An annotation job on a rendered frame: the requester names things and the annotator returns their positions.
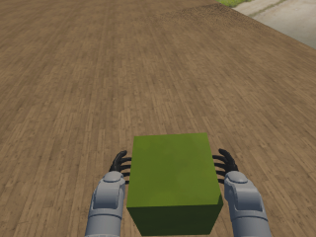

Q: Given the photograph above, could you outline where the robot left hand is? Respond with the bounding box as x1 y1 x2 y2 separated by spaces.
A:
109 150 132 185

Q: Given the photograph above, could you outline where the carton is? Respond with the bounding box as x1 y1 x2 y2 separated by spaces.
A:
126 132 224 237

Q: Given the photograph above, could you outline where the left robot forearm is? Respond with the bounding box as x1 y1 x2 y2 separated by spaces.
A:
84 171 125 237

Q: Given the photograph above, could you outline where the right robot forearm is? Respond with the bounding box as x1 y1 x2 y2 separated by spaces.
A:
224 171 272 237

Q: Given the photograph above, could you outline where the robot right hand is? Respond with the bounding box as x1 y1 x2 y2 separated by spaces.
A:
212 148 239 185

